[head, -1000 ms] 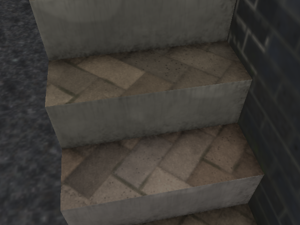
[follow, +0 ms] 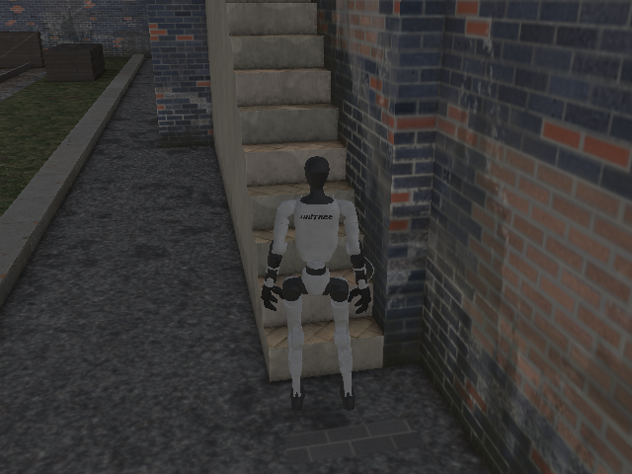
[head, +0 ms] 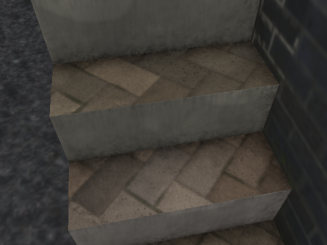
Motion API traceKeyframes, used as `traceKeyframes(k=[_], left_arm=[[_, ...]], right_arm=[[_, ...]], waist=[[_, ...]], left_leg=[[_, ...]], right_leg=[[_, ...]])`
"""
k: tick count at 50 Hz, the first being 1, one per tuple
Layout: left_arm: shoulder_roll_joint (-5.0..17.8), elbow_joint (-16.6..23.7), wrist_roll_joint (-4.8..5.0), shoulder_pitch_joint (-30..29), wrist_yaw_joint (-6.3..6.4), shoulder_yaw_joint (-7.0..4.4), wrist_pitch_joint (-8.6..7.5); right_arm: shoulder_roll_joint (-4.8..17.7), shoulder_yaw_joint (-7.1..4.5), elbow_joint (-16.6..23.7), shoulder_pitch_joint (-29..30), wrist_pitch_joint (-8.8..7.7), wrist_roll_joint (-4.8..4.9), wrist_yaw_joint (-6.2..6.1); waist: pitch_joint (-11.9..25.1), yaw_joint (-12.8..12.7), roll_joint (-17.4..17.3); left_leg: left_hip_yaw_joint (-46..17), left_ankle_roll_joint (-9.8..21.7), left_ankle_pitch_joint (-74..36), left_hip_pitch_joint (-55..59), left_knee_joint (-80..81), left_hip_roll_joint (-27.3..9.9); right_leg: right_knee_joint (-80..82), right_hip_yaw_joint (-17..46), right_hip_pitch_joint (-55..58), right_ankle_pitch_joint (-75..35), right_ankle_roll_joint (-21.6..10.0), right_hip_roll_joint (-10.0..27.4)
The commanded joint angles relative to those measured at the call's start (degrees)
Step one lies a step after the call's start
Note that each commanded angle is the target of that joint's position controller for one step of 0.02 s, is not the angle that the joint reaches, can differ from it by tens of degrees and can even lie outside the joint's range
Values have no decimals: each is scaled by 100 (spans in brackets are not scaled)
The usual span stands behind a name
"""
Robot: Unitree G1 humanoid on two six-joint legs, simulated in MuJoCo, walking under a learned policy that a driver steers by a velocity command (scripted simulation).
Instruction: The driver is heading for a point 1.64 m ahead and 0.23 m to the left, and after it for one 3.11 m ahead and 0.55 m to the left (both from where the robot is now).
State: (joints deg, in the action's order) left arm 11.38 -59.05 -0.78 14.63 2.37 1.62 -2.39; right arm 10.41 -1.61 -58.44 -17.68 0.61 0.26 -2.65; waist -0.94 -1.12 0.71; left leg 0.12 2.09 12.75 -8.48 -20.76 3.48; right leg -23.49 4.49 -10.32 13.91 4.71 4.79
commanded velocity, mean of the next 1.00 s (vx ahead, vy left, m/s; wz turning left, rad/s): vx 0.19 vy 0.02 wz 0.00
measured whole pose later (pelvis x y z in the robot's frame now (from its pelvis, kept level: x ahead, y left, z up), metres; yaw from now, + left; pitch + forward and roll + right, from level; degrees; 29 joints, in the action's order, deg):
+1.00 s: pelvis +0.03 -0.04 +0.00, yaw -1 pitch +1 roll +0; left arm 11.0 -56.3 -1.4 13.8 0.7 1.2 -2.7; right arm 12.6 -2.0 -59.0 -16.2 2.5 0.8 -3.3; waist -0.9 0.8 -0.5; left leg -1.2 -2.0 15.6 -6.8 -21.5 -1.9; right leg -22.5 -1.7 -9.3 14.0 -1.3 -1.1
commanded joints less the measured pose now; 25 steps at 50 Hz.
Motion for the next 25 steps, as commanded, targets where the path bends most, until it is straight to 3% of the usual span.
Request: traceKeyframes(k=[1, 2, 3, 4, 5, 6, 7, 10, 13, 14, 15, 16, 18, 20, 25], left_arm=[[562, 171, 10, 187, 37, -94, -33], [561, 162, 12, 210, 41, -93, -28], [557, -185, 228, 540, 139, -111, 55], [338, -87, 176, 541, 225, -66, 127], [195, 258, -74, 333, 184, 3, 107], [674, 212, -113, 183, 112, -100, 55], [756, 200, -72, 170, 63, -129, -3], [576, 135, 25, 304, 4, -99, -52], [551, 133, -1, 289, 16, -92, -49], [538, -217, 214, 624, 118, -108, 34], [272, 185, -27, 401, 106, -22, 22], [627, 159, -71, 272, 67, -96, 2], [633, 164, -29, 270, 30, -106, -48], [579, 143, 10, 305, 20, -98, -50], [564, 147, -5, 285, 35, -95, -35]], right_arm=[[546, -95, 127, -355, -29, 0, -16], [535, -92, 129, -346, -26, 2, -14], [630, -104, 444, -110, -112, -155, 72], [665, -74, 448, -13, -215, -134, 139], [372, 22, 153, 1, -188, 44, 121], [357, -31, 130, -259, -141, 85, 75], [535, -75, 78, -476, -95, 42, 23], [590, -87, 154, -351, -17, 12, -43], [549, -87, 166, -292, 5, 9, -33], [625, -94, 475, -40, -82, -150, 62], [502, -25, 159, -85, -77, 23, 54], [437, -60, 154, -240, -56, 65, 28], [589, -92, 114, -354, -19, 24, -11], [582, -88, 136, -312, -1, 12, -24], [558, -85, 127, -293, -1, 10, -13]], waist=[[-19, 19, 30], [-19, 15, 28], [49, 293, 229], [68, 137, -224], [-92, -314, -761], [-345, 24, -167], [-252, 79, 26], [-7, 24, 158], [-7, 13, 163], [55, 275, 350], [-10, -245, -377], [-176, 24, 6], [-91, 16, 64], [-20, 1, 110], [-42, -5, 76]], left_leg=[[-259, 9, -1504, 351, 272, -381], [-260, 13, -1497, 349, 278, -380], [-676, 133, -1232, 519, 527, -709], [-1046, 305, -511, 267, 660, -1012], [-431, 163, -387, -407, 473, -552], [-197, 33, -866, -167, 335, -284], [-189, -10, -1283, 95, 262, -291], [-203, 2, -1555, 399, 204, -348], [-226, 26, -1540, 379, 235, -364], [-592, 146, -1312, 520, 466, -658], [-293, 105, -1107, -45, 283, -449], [-196, 34, -1268, 112, 278, -313], [-190, 1, -1533, 291, 221, -320], [-204, 7, -1545, 360, 227, -347], [-224, 20, -1493, 316, 266, -357]], right_leg=[[319, -205, -421, -655, -151, -33], [317, -206, -421, -633, -146, -29], [-174, -510, -646, -22, -110, -389], [-279, -341, -577, 98, -103, -189], [319, -23, 4, -461, -157, 222], [337, -43, -343, -719, -170, 22], [294, -125, -448, -946, -162, -22], [306, -173, -456, -900, -155, -16], [324, -193, -433, -755, -152, -20], [-130, -503, -617, -114, -123, -384], [368, -102, -148, -614, -152, 148], [346, -113, -380, -679, -166, 1], [322, -171, -413, -905, -169, -8], [330, -192, -408, -828, -161, -14], [347, -213, -393, -681, -150, -17]])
